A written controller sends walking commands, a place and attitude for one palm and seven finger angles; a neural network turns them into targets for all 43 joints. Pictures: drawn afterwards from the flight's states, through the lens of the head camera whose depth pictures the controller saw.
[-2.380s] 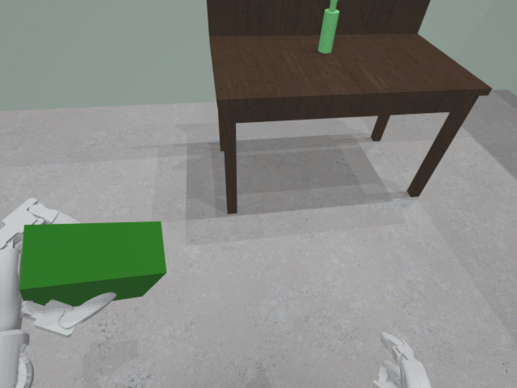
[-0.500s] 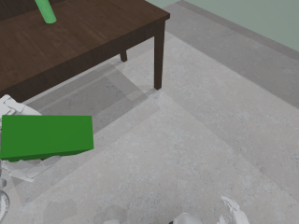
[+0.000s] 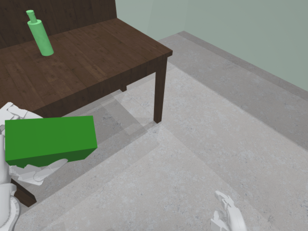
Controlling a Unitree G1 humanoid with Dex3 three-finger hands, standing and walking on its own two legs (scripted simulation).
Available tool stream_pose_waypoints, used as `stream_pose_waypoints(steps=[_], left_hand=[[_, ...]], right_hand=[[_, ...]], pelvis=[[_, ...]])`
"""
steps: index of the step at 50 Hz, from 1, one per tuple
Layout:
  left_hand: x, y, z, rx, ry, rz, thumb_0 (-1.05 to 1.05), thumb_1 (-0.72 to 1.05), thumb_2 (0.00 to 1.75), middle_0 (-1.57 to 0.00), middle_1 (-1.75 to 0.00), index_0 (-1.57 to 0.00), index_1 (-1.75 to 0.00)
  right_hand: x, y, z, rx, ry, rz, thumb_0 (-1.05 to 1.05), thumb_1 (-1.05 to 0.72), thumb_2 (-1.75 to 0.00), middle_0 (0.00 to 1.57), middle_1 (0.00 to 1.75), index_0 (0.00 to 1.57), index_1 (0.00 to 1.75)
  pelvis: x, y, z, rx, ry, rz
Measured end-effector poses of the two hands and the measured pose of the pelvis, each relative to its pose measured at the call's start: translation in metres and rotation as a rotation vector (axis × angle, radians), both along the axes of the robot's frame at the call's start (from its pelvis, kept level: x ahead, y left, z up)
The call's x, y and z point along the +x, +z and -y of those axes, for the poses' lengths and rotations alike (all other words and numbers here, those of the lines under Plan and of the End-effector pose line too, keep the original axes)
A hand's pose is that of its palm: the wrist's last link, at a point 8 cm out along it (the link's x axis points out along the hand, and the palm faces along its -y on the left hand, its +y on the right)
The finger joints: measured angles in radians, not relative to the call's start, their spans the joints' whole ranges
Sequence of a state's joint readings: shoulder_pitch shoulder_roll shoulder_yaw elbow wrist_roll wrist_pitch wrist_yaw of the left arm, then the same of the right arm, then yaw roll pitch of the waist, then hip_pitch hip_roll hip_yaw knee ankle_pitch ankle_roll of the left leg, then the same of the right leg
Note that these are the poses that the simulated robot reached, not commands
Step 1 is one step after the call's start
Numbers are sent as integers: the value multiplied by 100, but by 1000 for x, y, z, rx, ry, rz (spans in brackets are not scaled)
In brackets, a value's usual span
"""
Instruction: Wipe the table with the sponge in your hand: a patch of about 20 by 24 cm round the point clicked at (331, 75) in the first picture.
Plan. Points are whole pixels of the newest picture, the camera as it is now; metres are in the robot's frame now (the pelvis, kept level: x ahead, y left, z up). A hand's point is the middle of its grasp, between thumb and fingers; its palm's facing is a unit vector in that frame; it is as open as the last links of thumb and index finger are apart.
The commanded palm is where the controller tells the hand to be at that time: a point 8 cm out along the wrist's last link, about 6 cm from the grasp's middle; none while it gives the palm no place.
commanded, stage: walk to a spot facing it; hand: left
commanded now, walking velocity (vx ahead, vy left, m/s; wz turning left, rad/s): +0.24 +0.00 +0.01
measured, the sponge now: (65, 142) +0.25 +0.20 +0.16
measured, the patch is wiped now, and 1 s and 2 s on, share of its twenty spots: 0.00 0.00 0.00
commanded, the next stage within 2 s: turn to face it in 0.02 s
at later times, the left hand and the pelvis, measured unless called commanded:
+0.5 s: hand (75, 121) +0.28 +0.19 +0.18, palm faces +0.43 -0.78 -0.45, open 10.5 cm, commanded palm +0.22 +0.24 +0.19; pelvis +0.09 -0.06 +0.00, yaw +6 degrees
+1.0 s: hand (81, 154) +0.21 +0.15 +0.18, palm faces +0.61 -0.69 -0.39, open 10.5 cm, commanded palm +0.15 +0.19 +0.19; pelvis +0.07 -0.12 +0.01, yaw +15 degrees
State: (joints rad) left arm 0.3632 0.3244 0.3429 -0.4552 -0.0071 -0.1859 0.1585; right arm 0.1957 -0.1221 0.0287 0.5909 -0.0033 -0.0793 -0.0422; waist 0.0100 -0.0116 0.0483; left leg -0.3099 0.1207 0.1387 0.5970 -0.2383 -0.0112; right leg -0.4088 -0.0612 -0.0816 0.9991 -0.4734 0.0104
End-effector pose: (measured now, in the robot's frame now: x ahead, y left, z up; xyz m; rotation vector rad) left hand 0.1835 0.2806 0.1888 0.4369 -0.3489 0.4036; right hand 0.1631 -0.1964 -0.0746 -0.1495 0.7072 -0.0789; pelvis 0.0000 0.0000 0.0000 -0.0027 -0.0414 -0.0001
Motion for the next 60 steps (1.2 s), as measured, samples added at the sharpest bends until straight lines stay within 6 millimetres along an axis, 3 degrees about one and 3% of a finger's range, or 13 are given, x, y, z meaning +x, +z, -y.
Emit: stream_pose_waypoints(steps=[5, 11, 16, 20, 25, 29, 33, 36, 41, 47, 52, 56, 60], left_hand=[[10, 22, 39, 123, -53, -14, 0, -51, 99, -69, -135, -69, -136], [35, 22, 55, 159, 20, -53, 0, -51, 99, -69, -135, -69, -136], [53, 9, 53, 123, 69, -150, 0, -51, 99, -69, -135, -69, -136], [59, 2, 57, 100, 54, -170, 0, -51, 99, -69, -135, -69, -136], [59, 7, 56, 100, 22, -75, 0, -51, 99, -69, -135, -69, -136], [58, 13, 43, 123, 35, 13, 0, -51, 99, -69, -136, -69, -136], [49, 20, 34, 123, 91, 1, 0, -51, 99, -69, -136, -69, -136], [33, 22, 40, 98, 121, -10, 0, -51, 99, -69, -136, -69, -136], [5, 14, 62, 53, 178, -56, 0, -51, 99, -69, -136, -69, -136], [-17, 2, 91, 26, 265, -91, 0, -51, 99, -69, -136, -69, -136], [-23, 8, 105, 10, 257, -107, 0, -51, 99, -69, -136, -69, -136], [-30, 12, 105, 56, 245, -125, 0, -51, 99, -69, -136, -69, -136], [-48, 13, 94, 75, 272, -124, 0, -51, 99, -69, -136, -69, -136]], right_hand=[[20, -12, 2, 73, 36, -17, 1, -90, -90, 20, 30, 21, 30], [42, -39, 45, 49, 34, -127, 1, -90, -90, 20, 30, 21, 30], [59, -26, 87, -33, 0, -167, 1, -91, -90, 20, 30, 21, 30], [77, -9, 108, -113, -1, -151, 1, -91, -90, 20, 30, 20, 30], [105, 5, 109, -193, 20, -102, 1, -91, -90, 19, 30, 20, 30], [124, 9, 90, -169, 29, -38, 1, -91, -90, 19, 30, 20, 30], [130, 14, 61, -80, 107, -9, 1, -91, -90, 19, 30, 20, 30], [129, 15, 46, -20, 158, 9, 1, -91, -90, 20, 30, 20, 30], [122, 5, 43, 33, 227, 10, 1, -91, -90, 20, 30, 21, 30], [112, -18, 74, 22, 286, -49, 1, -90, -90, 20, 30, 21, 30], [102, -12, 114, -57, 255, -103, 1, -91, -90, 20, 30, 21, 30], [98, -2, 138, -116, 218, -108, 1, -91, -90, 20, 30, 21, 30], [97, 6, 146, -167, 207, -98, 1, -91, -90, 20, 30, 20, 30]], pelvis=[[24, 0, 22, 2, 2, -11], [53, -3, 46, 20, 48, -9], [71, 9, 56, 47, 67, -21], [81, 11, 60, 50, 89, -27], [93, 2, 56, 26, 111, -26], [97, -4, 53, 23, 124, -7], [94, 4, 58, -20, 154, -2], [92, 7, 65, -35, 166, -5], [85, 6, 85, -33, 199, -7], [72, -1, 118, -1, 242, 10], [67, 12, 127, 33, 270, -12], [61, 17, 130, 39, 304, -33], [54, 16, 126, 35, 322, -47]])
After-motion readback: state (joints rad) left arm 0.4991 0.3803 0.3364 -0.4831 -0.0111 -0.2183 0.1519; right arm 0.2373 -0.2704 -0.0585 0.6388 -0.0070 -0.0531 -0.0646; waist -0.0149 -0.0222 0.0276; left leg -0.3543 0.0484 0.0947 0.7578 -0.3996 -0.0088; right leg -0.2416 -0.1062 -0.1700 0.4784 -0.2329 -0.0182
